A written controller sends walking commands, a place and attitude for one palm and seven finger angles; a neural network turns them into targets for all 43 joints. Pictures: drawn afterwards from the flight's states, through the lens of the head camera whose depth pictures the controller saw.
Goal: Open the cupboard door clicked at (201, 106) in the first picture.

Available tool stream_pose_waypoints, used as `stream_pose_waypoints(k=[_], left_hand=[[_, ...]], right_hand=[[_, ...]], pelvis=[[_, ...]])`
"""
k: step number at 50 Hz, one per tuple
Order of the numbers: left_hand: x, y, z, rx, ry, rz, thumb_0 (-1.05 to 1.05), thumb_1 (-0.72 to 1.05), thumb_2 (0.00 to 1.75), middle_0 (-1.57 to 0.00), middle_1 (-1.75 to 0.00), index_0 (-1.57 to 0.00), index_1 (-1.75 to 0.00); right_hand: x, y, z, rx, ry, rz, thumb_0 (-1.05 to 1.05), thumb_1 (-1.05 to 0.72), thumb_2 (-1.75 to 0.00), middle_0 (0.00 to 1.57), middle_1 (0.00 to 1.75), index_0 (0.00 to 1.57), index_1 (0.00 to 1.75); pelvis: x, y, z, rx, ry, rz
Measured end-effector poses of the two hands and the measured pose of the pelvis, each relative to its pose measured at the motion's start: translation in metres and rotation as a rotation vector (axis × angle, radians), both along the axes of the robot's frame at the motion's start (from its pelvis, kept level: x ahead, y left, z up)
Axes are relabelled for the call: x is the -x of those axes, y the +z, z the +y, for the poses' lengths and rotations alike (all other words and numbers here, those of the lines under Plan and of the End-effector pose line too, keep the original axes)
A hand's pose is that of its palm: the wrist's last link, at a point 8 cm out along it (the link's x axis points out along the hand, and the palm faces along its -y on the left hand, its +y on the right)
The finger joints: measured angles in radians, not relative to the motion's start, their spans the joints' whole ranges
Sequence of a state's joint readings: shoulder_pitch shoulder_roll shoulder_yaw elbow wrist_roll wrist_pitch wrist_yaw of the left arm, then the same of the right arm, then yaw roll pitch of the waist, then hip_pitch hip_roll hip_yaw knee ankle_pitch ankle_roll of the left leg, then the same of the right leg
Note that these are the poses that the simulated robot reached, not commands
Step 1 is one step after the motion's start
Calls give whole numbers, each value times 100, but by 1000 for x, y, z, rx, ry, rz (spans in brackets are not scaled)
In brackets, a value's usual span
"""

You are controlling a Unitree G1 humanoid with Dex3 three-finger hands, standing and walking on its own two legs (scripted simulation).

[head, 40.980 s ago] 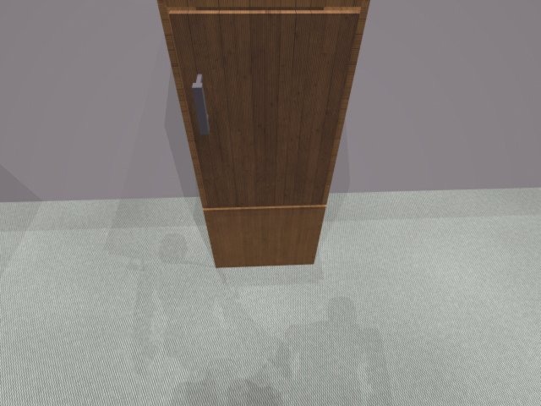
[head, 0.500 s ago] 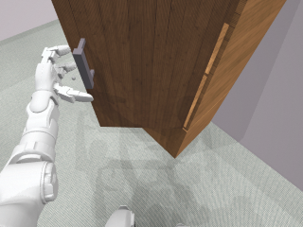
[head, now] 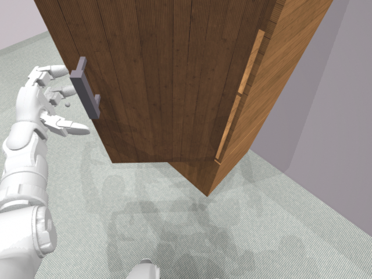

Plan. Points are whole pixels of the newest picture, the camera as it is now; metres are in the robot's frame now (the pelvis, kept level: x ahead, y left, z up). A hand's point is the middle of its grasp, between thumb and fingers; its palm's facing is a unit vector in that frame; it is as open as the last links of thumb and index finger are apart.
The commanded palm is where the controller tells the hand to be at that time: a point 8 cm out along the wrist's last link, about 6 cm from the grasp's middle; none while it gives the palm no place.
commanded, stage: move the hooked fingers beside the handle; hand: left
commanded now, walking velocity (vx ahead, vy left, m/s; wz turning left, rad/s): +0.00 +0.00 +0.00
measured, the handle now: (88, 89) +0.49 +0.22 +0.10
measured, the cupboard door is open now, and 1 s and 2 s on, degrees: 45 46 46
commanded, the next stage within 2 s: slide the fingers in behind the handle in 1.54 s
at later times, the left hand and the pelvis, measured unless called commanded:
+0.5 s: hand (62, 105) +0.44 +0.26 +0.10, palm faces +0.07 -1.00 +0.01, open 14.1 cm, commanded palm +0.42 +0.31 +0.10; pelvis +0.00 +0.00 +0.00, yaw -1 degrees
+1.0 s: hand (53, 109) +0.44 +0.28 +0.10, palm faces +0.05 -1.00 +0.03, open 14.0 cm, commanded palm +0.41 +0.32 +0.10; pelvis -0.01 +0.01 +0.00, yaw -2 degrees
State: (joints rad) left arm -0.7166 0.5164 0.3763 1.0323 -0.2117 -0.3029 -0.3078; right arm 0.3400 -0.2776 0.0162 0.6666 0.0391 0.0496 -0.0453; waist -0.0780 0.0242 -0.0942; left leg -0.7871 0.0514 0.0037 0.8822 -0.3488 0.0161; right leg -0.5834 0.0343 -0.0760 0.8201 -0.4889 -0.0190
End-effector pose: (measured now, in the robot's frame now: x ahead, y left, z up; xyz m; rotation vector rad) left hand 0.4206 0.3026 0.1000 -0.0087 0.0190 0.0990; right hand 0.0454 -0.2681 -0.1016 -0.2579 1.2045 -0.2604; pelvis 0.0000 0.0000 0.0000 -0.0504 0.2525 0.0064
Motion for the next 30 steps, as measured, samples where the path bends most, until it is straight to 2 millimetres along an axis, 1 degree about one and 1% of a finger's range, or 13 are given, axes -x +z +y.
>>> stream_pose_waypoints(k=[17,24,30], left_hand=[[1,0,4,3,-19,3,-1,-50,30,-23,-117,-24,-117],[2,1,9,4,-32,5,-1,-50,30,-27,-119,-28,-119],[4,0,17,8,-22,14,-1,-50,30,-29,-120,-30,-120]], right_hand=[[4,3,3,2,-29,-5,1,-91,-90,20,30,20,30],[13,4,1,14,-43,-1,1,-91,-90,20,30,20,30],[23,5,-1,28,-53,13,1,-91,-90,20,30,20,30]], pelvis=[[0,1,1,-1,-15,-3],[4,1,1,1,-20,-4],[8,-1,1,4,-22,0]])
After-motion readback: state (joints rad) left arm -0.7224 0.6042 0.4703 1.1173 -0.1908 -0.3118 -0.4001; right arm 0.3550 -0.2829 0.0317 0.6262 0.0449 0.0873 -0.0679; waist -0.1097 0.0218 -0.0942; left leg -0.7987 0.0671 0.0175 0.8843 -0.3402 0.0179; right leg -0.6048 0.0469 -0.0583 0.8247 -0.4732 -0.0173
